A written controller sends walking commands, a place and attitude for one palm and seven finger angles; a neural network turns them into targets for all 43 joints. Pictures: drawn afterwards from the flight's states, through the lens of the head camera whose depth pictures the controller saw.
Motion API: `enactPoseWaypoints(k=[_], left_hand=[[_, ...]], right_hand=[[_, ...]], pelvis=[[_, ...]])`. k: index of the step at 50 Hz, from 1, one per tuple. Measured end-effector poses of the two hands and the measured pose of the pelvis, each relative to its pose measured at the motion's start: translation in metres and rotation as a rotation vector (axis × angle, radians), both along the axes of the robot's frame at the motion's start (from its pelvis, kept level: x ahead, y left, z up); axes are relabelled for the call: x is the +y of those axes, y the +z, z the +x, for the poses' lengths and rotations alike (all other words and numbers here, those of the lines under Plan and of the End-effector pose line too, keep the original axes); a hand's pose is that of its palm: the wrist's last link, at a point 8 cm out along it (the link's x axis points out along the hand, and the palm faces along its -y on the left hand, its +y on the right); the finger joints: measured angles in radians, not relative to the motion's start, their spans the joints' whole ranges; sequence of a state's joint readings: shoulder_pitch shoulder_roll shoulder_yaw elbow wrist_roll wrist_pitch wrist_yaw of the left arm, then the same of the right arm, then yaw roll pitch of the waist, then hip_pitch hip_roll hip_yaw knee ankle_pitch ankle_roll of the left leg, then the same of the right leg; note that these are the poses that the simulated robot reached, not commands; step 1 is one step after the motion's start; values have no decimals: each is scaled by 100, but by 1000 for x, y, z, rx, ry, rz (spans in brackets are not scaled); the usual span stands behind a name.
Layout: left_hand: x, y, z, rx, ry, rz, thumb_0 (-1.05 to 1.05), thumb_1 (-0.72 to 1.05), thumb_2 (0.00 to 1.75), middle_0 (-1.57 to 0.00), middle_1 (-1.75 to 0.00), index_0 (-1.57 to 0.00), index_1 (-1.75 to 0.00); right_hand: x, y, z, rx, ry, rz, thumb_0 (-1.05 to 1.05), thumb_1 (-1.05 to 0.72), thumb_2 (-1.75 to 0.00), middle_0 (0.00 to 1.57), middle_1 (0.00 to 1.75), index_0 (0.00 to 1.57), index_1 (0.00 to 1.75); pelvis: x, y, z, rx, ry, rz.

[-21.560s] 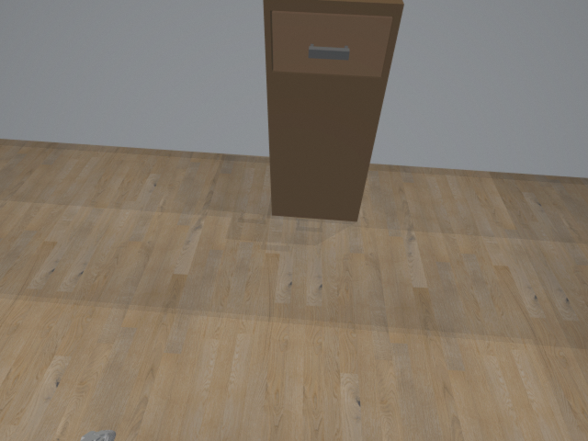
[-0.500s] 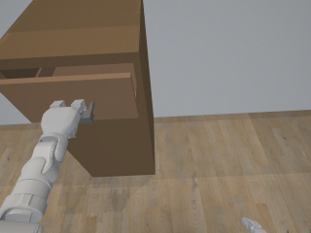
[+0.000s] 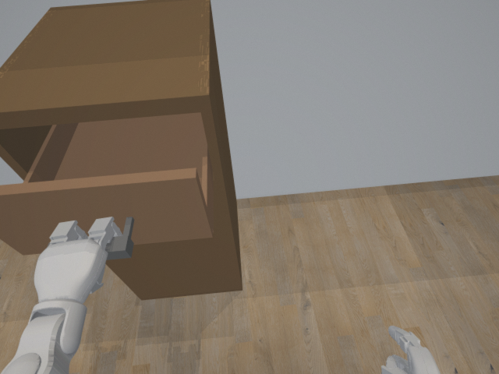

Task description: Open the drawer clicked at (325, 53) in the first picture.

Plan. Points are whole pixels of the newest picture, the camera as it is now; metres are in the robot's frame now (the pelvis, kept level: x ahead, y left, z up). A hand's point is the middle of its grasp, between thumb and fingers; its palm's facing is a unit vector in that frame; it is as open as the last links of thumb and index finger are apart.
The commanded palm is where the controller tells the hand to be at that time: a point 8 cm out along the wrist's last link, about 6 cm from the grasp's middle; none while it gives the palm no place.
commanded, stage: pull the drawer open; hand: left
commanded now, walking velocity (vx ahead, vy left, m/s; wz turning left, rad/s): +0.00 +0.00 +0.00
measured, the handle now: (93, 237) +0.31 +0.28 +0.05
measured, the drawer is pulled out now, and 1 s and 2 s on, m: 0.15 0.28 0.29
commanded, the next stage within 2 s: open the thumb to release the handle in 1.02 s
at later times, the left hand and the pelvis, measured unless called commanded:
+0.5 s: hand (87, 297) +0.22 +0.27 +0.03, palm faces -0.02 -0.06 -1.00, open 6.0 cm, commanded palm +0.18 +0.27 +0.09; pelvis -0.01 -0.02 +0.00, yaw +1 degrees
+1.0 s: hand (68, 373) +0.12 +0.25 +0.03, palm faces -0.01 -0.08 -1.00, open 6.2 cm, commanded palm +0.07 +0.25 +0.09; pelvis +0.00 +0.00 -0.01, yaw +0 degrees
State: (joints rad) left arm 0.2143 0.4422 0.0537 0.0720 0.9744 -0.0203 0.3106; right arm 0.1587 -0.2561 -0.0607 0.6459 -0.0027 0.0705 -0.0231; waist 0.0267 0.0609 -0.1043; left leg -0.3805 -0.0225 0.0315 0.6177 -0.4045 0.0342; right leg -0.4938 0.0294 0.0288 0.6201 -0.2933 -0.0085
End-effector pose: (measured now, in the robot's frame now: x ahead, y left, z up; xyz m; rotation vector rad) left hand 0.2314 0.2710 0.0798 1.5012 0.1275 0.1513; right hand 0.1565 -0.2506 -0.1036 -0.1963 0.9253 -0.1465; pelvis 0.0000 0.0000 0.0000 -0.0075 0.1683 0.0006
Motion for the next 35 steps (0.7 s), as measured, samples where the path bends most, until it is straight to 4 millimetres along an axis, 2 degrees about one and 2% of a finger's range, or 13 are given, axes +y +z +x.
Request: enactPoseWaypoints(k=[4, 8, 14, 20, 27, 35], left_hand=[[-4, 1, -20, 3, 19, -5, 2, 66, 76, -30, -135, -39, -132], [-6, 1, -30, -3, 30, 8, 2, 65, 78, -31, -135, -40, -133], [-8, 2, -31, 16, 53, 14, 1, 64, 78, -32, -134, -41, -134], [-8, 3, -30, 35, 59, 13, 2, 64, 77, -32, -133, -41, -134], [-8, 4, -34, 48, 49, 1, 2, 65, 74, -31, -133, -40, -132], [-11, 4, -62, 54, 34, -10, 2, 67, 72, -28, -133, -37, -130]], right_hand=[[20, 7, 32, -75, 68, 28, 2, -90, -90, 20, 30, 20, 30], [39, 11, 56, -118, 146, 40, 1, -90, -90, 20, 30, 20, 30], [58, 17, 70, -152, 203, 69, 1, -90, -90, 20, 30, 20, 30], [53, 14, 60, -127, 209, 65, 1, -90, -90, 20, 30, 20, 30], [25, 8, 32, -67, 134, 37, 2, -90, -90, 20, 30, 20, 30], [-8, 10, 14, -46, 50, -9, 2, -90, -90, 20, 30, 20, 30]], pelvis=[[1, 0, 1, -19, 13, 0], [-1, -1, -2, -38, 35, 2], [-7, 0, -4, -58, 44, 7], [-12, 2, -7, -65, 41, 11], [-16, 3, -6, -60, 10, 13], [-12, 2, -1, -33, -22, 9]])
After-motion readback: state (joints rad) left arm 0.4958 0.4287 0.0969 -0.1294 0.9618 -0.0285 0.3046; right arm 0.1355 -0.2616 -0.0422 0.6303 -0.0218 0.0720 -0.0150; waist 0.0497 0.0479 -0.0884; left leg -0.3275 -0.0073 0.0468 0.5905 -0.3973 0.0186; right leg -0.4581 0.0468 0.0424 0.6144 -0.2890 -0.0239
